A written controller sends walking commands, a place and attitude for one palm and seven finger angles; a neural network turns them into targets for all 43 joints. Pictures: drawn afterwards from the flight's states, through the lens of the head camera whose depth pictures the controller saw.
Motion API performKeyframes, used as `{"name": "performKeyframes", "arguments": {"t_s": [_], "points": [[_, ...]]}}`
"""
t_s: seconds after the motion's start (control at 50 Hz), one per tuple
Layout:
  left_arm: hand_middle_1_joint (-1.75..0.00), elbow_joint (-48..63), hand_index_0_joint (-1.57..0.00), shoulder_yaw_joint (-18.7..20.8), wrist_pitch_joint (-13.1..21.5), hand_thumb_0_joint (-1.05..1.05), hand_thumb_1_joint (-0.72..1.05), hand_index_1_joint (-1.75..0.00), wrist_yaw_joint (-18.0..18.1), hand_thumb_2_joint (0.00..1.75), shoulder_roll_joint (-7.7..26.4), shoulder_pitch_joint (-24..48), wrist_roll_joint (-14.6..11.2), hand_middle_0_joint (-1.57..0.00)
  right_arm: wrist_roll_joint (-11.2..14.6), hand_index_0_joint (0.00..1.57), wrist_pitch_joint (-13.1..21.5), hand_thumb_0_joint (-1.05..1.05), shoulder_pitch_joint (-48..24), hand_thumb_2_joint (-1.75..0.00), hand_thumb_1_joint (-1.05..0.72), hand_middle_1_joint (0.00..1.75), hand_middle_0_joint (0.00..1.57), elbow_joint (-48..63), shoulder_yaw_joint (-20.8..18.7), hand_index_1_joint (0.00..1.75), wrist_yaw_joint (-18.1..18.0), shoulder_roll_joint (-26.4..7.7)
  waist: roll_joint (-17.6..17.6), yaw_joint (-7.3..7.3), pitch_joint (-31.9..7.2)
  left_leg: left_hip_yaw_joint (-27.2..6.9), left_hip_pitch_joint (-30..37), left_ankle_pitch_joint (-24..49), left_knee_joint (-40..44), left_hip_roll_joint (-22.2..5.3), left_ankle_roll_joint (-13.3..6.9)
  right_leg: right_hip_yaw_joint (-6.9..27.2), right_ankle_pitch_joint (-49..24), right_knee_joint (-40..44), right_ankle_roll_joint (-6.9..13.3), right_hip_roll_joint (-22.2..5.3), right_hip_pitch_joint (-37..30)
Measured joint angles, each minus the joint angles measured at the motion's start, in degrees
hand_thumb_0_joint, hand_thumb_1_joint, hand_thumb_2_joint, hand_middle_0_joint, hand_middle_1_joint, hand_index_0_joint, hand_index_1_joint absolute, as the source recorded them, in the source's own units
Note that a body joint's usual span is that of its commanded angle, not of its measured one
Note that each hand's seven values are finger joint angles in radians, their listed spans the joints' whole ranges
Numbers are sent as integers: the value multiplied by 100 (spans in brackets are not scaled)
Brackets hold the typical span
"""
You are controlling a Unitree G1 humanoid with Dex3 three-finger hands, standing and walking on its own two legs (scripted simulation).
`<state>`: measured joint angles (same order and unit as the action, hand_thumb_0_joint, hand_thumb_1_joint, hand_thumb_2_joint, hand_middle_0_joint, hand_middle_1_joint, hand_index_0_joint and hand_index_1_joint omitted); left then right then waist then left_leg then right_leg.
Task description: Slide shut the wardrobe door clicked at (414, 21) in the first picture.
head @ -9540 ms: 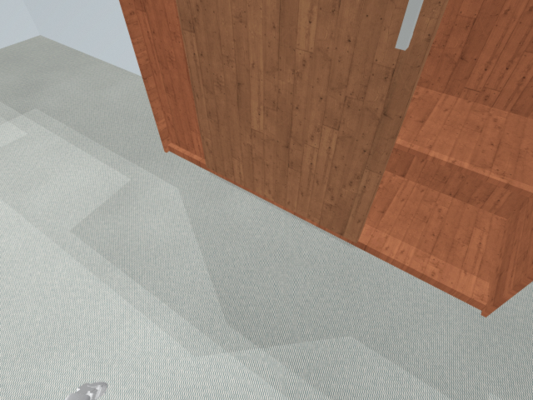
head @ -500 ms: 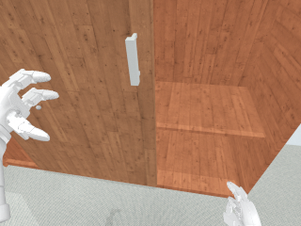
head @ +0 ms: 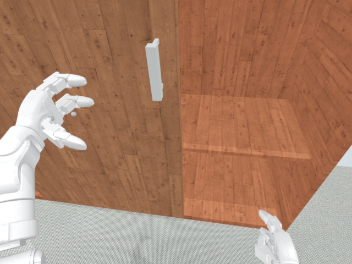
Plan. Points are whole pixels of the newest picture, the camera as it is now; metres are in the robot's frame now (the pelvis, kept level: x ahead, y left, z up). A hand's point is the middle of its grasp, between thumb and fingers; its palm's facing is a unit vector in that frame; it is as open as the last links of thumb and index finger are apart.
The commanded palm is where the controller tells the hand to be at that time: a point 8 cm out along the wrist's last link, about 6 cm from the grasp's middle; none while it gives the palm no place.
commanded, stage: move the hooked fingers beside the handle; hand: left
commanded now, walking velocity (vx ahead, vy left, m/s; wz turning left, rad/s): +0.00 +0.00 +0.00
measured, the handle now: (156, 70) +0.54 +0.11 +0.21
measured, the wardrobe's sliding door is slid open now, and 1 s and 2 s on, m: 0.54 0.54 0.54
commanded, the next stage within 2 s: none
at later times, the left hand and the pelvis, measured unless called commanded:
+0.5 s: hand (101, 98) +0.39 +0.21 +0.22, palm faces +0.00 -1.00 -0.04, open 14.0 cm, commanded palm +0.37 +0.26 +0.22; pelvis +0.01 +0.00 +0.00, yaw -1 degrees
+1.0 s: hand (117, 85) +0.45 +0.19 +0.21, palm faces -0.01 -1.00 -0.02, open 14.0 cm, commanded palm +0.44 +0.24 +0.22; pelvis +0.02 +0.00 +0.00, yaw -1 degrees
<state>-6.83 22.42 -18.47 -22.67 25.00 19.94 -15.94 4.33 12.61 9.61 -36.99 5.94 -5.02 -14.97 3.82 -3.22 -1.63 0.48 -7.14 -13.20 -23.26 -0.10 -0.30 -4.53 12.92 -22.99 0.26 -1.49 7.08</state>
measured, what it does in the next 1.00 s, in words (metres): stands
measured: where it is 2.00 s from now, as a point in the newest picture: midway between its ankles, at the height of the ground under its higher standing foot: outside the picture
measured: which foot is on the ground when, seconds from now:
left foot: down 0.00-1.00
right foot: down 0.00-1.00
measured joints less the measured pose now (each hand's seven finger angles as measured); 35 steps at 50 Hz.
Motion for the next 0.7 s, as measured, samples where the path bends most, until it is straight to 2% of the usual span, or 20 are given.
{"name": "performKeyframes", "arguments": {"t_s": [0.2,0.36,0.54,0.7], "points": [[-120,-374,-30,-66,-7,-1,-50,-120,188,30,-25,311,115,-30,23,20,-167,1,105,-90,-90,30,20,-39,-90,30,-16,-59,-23,38,-16,29,-19,-51,-21,-14,1,31,40,-22,-2,14,31],[-120,-756,-30,-351,91,-1,-51,-120,397,30,-158,733,227,-30,29,20,-206,1,127,-90,-90,30,20,-116,-143,30,-75,-89,-52,77,34,9,-52,-56,-33,-5,4,13,60,-48,1,5,63],[-120,-1808,-30,-399,222,-1,-51,-120,605,30,-48,1412,407,-31,3,20,-313,1,154,-90,-90,30,20,-131,-137,30,-97,-38,-84,256,24,53,-156,-69,-37,-43,18,58,54,-51,17,43,188],[-120,-2391,-30,-332,533,-1,-50,-120,536,30,58,1766,454,-30,0,20,-352,1,458,-90,-90,30,20,-184,-236,30,-81,-93,-106,344,-16,89,-205,-124,-56,-70,16,95,67,-23,14,71,232]]}}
